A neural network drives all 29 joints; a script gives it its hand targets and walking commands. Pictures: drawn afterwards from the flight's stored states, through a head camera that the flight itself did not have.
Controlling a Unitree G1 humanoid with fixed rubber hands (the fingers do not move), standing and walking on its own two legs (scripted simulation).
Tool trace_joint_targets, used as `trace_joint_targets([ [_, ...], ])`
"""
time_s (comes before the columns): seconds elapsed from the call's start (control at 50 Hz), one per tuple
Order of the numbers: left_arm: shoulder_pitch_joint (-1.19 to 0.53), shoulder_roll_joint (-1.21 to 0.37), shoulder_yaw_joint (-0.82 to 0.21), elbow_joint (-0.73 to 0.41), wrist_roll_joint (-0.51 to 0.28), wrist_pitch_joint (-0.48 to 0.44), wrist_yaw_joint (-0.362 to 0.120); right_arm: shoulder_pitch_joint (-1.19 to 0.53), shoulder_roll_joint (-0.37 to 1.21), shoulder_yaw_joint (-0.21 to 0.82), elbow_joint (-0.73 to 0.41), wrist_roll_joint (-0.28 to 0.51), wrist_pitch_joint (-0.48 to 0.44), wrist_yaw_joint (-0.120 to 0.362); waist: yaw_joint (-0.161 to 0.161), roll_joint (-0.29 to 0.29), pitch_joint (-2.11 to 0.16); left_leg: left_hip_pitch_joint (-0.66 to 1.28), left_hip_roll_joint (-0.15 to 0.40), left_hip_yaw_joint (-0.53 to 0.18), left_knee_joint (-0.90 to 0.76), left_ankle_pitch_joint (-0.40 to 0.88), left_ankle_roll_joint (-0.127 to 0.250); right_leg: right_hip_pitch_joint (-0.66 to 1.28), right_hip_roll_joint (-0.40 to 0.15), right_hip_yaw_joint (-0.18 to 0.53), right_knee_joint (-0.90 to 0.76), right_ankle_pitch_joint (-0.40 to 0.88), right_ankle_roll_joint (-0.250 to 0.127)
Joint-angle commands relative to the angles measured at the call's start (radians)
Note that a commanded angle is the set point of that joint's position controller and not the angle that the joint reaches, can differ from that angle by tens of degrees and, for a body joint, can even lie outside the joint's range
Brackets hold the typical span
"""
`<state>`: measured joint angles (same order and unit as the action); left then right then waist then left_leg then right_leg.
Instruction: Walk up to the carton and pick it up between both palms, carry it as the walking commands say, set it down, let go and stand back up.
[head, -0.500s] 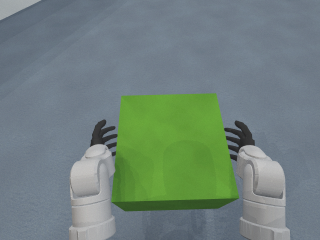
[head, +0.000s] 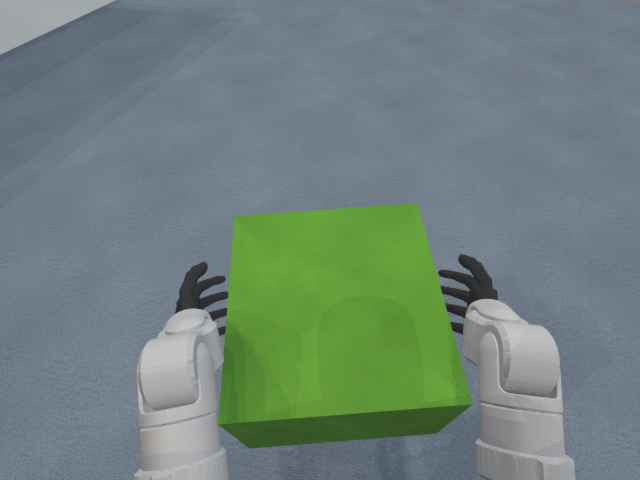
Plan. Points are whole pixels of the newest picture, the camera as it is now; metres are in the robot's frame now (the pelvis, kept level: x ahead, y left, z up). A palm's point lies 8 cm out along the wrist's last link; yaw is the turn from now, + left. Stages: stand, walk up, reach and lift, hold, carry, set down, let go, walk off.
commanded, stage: carry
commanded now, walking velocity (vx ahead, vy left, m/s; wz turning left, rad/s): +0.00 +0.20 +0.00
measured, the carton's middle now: (334, 324) +0.32 +0.01 +0.00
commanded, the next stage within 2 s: none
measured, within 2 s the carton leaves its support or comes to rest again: neither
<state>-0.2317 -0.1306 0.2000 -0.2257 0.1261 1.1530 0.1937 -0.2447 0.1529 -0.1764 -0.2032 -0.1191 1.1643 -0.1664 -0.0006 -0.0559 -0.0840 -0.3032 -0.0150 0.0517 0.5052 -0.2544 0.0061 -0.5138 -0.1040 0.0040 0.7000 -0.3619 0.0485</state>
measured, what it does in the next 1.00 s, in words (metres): steps to the left: right foot, then left foot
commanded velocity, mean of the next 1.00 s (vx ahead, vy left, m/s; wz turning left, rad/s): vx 0.00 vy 0.20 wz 0.00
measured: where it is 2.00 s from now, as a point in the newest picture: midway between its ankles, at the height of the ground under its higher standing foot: outside the picture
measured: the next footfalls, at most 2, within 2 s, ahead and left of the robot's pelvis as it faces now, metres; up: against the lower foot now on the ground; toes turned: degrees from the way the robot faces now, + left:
right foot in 0.22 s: -0.01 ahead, -0.07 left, +0.00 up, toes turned -7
left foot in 0.54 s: -0.04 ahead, +0.24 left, +0.00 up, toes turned +3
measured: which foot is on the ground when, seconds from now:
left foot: down 0.00-0.22, up 0.24-0.52, down 0.54-0.80, up 0.82-1.00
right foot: up 0.00-0.20, down 0.22-0.54, up 0.56-0.78, down 0.80-1.00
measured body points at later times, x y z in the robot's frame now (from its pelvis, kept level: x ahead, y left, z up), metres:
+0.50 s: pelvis -0.09 +0.08 +0.00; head -0.08 +0.07 +0.45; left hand +0.22 +0.23 +0.08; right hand +0.19 -0.11 +0.08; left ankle -0.08 +0.23 -0.72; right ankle -0.05 -0.07 -0.73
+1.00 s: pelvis -0.16 +0.17 +0.01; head -0.15 +0.15 +0.46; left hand +0.14 +0.32 +0.09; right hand +0.12 -0.02 +0.07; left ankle -0.14 +0.32 -0.69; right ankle -0.14 +0.04 -0.73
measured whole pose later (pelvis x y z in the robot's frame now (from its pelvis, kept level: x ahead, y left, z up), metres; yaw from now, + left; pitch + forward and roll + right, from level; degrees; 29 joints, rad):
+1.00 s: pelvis -0.16 +0.17 +0.01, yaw -1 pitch +4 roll +2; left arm -0.25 -0.15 0.18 -0.23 0.13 1.14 0.17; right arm -0.22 0.14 -0.18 -0.29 -0.12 1.19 -0.18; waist -0.04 0.00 -0.06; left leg -0.48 0.03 0.03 0.82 -0.38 -0.05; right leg -0.34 -0.10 -0.09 0.50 -0.22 0.01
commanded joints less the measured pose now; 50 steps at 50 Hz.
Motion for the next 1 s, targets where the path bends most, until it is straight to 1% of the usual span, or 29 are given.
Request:
trace_joint_targets([
  [0.0,-0.62,-0.963,-0.807,-0.02,-0.499,0.026,-0.414,-0.524,0.937,0.714,-0.036,0.429,-0.001,0.371,-0.008,0.242,-0.196,0.039,0.272,-0.183,-0.191,0.223,0.152,-0.021,0.063,-0.049,0.371,-0.175,-0.019],
  [0.06,-0.635,-0.954,-0.812,-0.034,-0.522,0.028,-0.419,-0.517,0.945,0.699,-0.063,0.402,-0.016,0.355,-0.002,0.224,-0.229,0.136,0.215,-0.107,-0.125,0.339,0.15,-0.037,0.056,-0.073,0.275,-0.142,-0.011],
  [0.12,-0.577,-0.939,-0.795,-0.016,-0.52,0.043,-0.416,-0.477,0.934,0.7,-0.074,0.387,-0.011,0.343,-0.014,0.236,-0.287,0.193,0.231,-0.148,-0.074,0.478,0.186,0.049,0.071,-0.092,0.068,-0.134,-0.029],
  [0.16,-0.516,-0.941,-0.775,0.006,-0.505,0.051,-0.418,-0.445,0.926,0.704,-0.07,0.377,-0.003,0.338,0.002,0.208,-0.319,0.214,0.212,-0.144,-0.01,0.555,0.172,0.166,0.077,-0.116,-0.196,0.008,-0.045],
  [0.18,-0.494,-0.941,-0.768,0.014,-0.494,0.053,-0.421,-0.437,0.926,0.709,-0.066,0.377,0.001,0.338,0.01,0.171,-0.34,0.158,0.191,-0.129,0.031,0.537,0.137,0.29,0.026,-0.08,-0.321,0.141,-0.045],
  [0.2,-0.476,-0.937,-0.755,0.02,-0.481,0.052,-0.427,-0.437,0.933,0.718,-0.061,0.38,0.003,0.338,0.014,0.054,-0.335,-0.008,0.146,-0.115,0.116,0.392,0.076,0.444,-0.11,0.092,-0.369,0.254,-0.069],
  [0.22,-0.451,-0.938,-0.747,0.041,-0.466,0.044,-0.431,-0.469,0.919,0.741,-0.09,0.385,0.008,0.343,0.01,-0.239,-0.266,-0.253,0.034,-0.025,0.195,-0.003,0.014,0.51,-0.34,0.34,-0.322,0.715,-0.199],
  [0.24,-0.451,-0.949,-0.731,0.051,-0.458,0.041,-0.434,-0.511,0.93,0.755,-0.097,0.393,0.01,0.347,0.012,-0.247,-0.265,-0.293,0.031,-0.048,0.388,-0.264,-0.002,0.488,-0.398,0.345,-0.317,0.855,-0.278],
  [0.28,-0.453,-0.968,-0.725,0.052,-0.445,0.033,-0.427,-0.573,0.941,0.786,-0.123,0.436,0.003,0.359,0.009,-0.052,-0.251,-0.272,0.043,-0.087,0.518,-0.202,-0.037,0.412,-0.32,0.224,-0.329,0.601,-0.246],
  [0.32,-0.489,-0.962,-0.732,-0.014,-0.44,0.02,-0.415,-0.596,0.952,0.804,-0.138,0.474,0.004,0.368,0.0,-0.106,-0.222,-0.255,0.063,-0.066,0.45,-0.127,-0.065,0.371,-0.221,0.101,-0.346,0.414,-0.172],
  [0.34,-0.483,-0.951,-0.731,-0.027,-0.432,0.018,-0.409,-0.593,0.949,0.808,-0.137,0.483,0.008,0.37,0.003,-0.132,-0.223,-0.242,0.052,-0.04,0.41,-0.129,-0.077,0.367,-0.193,0.069,-0.347,0.367,-0.161],
  [0.44,-0.407,-0.914,-0.735,-0.01,-0.399,0.024,-0.394,-0.523,0.915,0.78,-0.09,0.475,0.029,0.379,0.017,-0.175,-0.251,-0.142,0.035,0.013,0.139,-0.147,-0.068,0.384,-0.214,0.086,-0.309,0.442,-0.17],
  [0.48,-0.424,-0.907,-0.75,-0.028,-0.403,0.026,-0.392,-0.497,0.917,0.772,-0.07,0.47,0.033,0.383,0.003,-0.162,-0.27,-0.03,-0.001,0.067,-0.063,-0.038,-0.045,0.364,-0.173,0.051,-0.236,0.421,-0.128],
  [0.5,-0.437,-0.903,-0.756,-0.037,-0.405,0.027,-0.392,-0.492,0.914,0.767,-0.064,0.468,0.032,0.385,0.0,-0.12,-0.282,0.059,0.011,0.059,-0.14,0.003,-0.032,0.318,-0.143,0.032,-0.183,0.376,-0.091],
  [0.52,-0.446,-0.903,-0.763,-0.038,-0.409,0.028,-0.392,-0.498,0.911,0.763,-0.067,0.468,0.031,0.387,0.0,-0.014,-0.286,0.149,0.107,-0.048,-0.182,0.058,-0.015,0.222,-0.099,-0.01,-0.089,0.265,-0.05],
  [0.54,-0.449,-0.911,-0.754,-0.026,-0.412,0.036,-0.398,-0.475,0.9,0.749,-0.049,0.458,0.024,0.385,-0.001,0.284,-0.257,0.175,0.29,-0.271,-0.2,0.264,0.052,0.035,0.021,-0.126,0.024,-0.037,0.018],
  [0.56,-0.513,-0.925,-0.779,-0.037,-0.438,0.035,-0.4,-0.496,0.918,0.743,-0.053,0.457,0.017,0.383,-0.012,0.363,-0.254,0.133,0.308,-0.262,-0.157,0.33,0.13,0.013,0.029,-0.09,0.189,-0.25,0.001],
  [0.62,-0.596,-0.956,-0.811,-0.046,-0.494,0.027,-0.408,-0.494,0.933,0.72,-0.052,0.418,0.005,0.372,-0.007,0.248,-0.239,0.111,0.269,-0.158,-0.129,0.322,0.154,-0.036,0.039,-0.066,0.371,-0.211,-0.015],
  [0.66,-0.623,-0.949,-0.812,-0.06,-0.512,0.031,-0.411,-0.504,0.942,0.713,-0.074,0.406,-0.007,0.362,-0.005,0.239,-0.259,0.134,0.237,-0.12,-0.119,0.309,0.154,-0.008,0.05,-0.091,0.251,-0.166,-0.013],
  [0.72,-0.566,-0.941,-0.795,-0.031,-0.515,0.048,-0.414,-0.465,0.935,0.709,-0.082,0.385,-0.005,0.347,-0.01,0.245,-0.301,0.164,0.248,-0.149,-0.093,0.381,0.181,0.092,0.062,-0.104,0.028,-0.119,-0.035],
  [0.76,-0.513,-0.94,-0.779,-0.01,-0.504,0.055,-0.42,-0.435,0.927,0.711,-0.075,0.372,0.0,0.342,0.007,0.199,-0.327,0.158,0.215,-0.124,-0.02,0.433,0.15,0.24,0.05,-0.117,-0.27,0.063,-0.048],
  [0.78,-0.496,-0.94,-0.77,-0.003,-0.492,0.055,-0.426,-0.43,0.932,0.719,-0.071,0.374,0.003,0.342,0.011,0.117,-0.326,0.056,0.173,-0.102,0.047,0.388,0.102,0.368,-0.035,-0.011,-0.361,0.136,-0.057],
  [0.8,-0.475,-0.932,-0.76,0.015,-0.481,0.051,-0.432,-0.434,0.92,0.723,-0.073,0.372,0.006,0.344,0.012,-0.148,-0.297,-0.199,0.07,-0.04,0.173,0.12,0.024,0.489,-0.289,0.31,-0.359,0.432,-0.149],
  [0.82,-0.456,-0.953,-0.742,0.047,-0.465,0.044,-0.437,-0.489,0.919,0.744,-0.1,0.375,0.01,0.349,0.016,-0.278,-0.236,-0.293,0.036,-0.024,0.329,-0.252,0.002,0.427,-0.424,0.38,-0.378,0.665,-0.27],
  [0.84,-0.471,-0.966,-0.737,0.056,-0.465,0.043,-0.437,-0.541,0.926,0.759,-0.105,0.393,0.008,0.353,0.013,-0.161,-0.221,-0.28,0.045,-0.083,0.454,-0.24,-0.007,0.392,-0.394,0.312,-0.361,0.663,-0.277],
  [0.86,-0.466,-0.971,-0.734,0.048,-0.457,0.037,-0.432,-0.564,0.936,0.777,-0.119,0.418,0.005,0.359,0.009,-0.072,-0.224,-0.265,0.052,-0.093,0.502,-0.19,-0.025,0.371,-0.34,0.233,-0.359,0.549,-0.247],
  [0.9,-0.49,-0.967,-0.738,-0.011,-0.448,0.025,-0.421,-0.589,0.951,0.797,-0.141,0.459,0.005,0.367,-0.002,-0.116,-0.206,-0.258,0.075,-0.073,0.432,-0.113,-0.053,0.363,-0.234,0.091,-0.359,0.426,-0.165],
  [0.94,-0.471,-0.944,-0.732,-0.032,-0.431,0.022,-0.41,-0.576,0.943,0.803,-0.134,0.475,0.013,0.372,0.004,-0.156,-0.222,-0.225,0.053,-0.024,0.337,-0.128,-0.074,0.385,-0.19,0.035,-0.343,0.423,-0.153],
  [0.98,-0.424,-0.929,-0.729,-0.015,-0.411,0.025,-0.401,-0.544,0.926,0.789,-0.113,0.475,0.023,0.376,0.013,-0.169,-0.236,-0.181,0.046,-0.004,0.223,-0.148,-0.074,0.4,-0.204,0.04,-0.323,0.476,-0.162],
])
